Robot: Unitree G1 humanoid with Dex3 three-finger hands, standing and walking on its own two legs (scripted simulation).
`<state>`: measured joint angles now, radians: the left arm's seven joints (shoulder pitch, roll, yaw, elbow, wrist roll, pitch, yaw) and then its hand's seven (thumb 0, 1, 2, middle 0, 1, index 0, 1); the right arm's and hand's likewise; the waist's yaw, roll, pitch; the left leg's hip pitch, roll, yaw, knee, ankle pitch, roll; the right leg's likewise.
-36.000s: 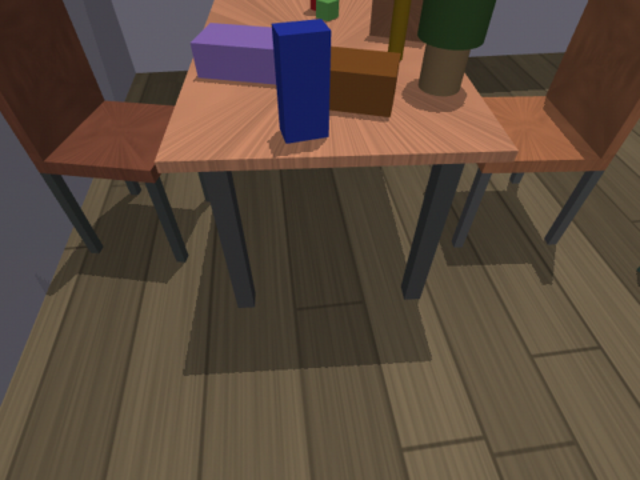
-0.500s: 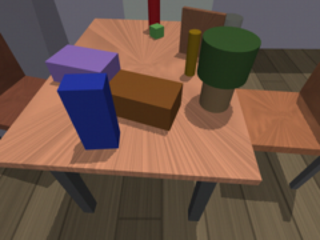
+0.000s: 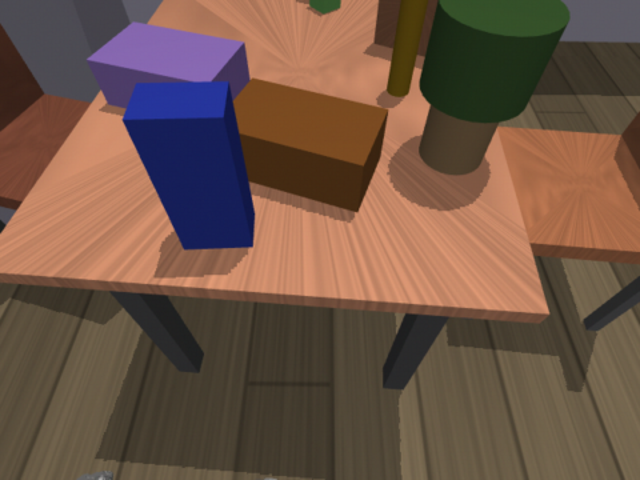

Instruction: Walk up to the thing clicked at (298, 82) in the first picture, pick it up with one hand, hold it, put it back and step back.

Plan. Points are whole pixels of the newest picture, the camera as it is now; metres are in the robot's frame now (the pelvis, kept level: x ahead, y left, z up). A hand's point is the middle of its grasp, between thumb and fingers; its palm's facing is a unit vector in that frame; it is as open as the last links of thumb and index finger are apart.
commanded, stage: step back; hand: left
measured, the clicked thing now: (203, 177) +0.49 +0.17 +0.08
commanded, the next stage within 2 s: none
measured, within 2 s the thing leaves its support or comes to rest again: neither
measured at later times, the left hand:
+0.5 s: hand out of the picture +0.04 +0.28 -0.16, palm faces -0.09 -0.91 -0.40, open 7.3 cm
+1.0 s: hand out of the picture -0.08 +0.32 -0.15, palm faces +0.01 -0.94 -0.35, open 7.3 cm
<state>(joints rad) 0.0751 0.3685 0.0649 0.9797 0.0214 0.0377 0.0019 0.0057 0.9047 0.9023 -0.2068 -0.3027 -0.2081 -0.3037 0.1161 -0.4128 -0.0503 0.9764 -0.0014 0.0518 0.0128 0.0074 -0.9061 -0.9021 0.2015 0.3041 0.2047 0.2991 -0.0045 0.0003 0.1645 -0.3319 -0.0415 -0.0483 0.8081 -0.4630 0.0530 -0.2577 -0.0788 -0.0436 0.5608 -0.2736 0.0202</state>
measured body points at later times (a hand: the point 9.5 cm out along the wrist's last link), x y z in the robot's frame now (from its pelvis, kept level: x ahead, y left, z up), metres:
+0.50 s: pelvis -0.08 +0.02 -0.01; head -0.02 +0.00 +0.43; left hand +0.04 +0.32 -0.13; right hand +0.01 -0.29 -0.14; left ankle -0.02 +0.13 -0.73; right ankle -0.09 -0.09 -0.73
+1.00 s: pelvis -0.20 +0.05 +0.00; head -0.15 +0.08 +0.44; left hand -0.08 +0.36 -0.13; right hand -0.11 -0.26 -0.11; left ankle -0.17 +0.17 -0.73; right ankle -0.20 -0.09 -0.65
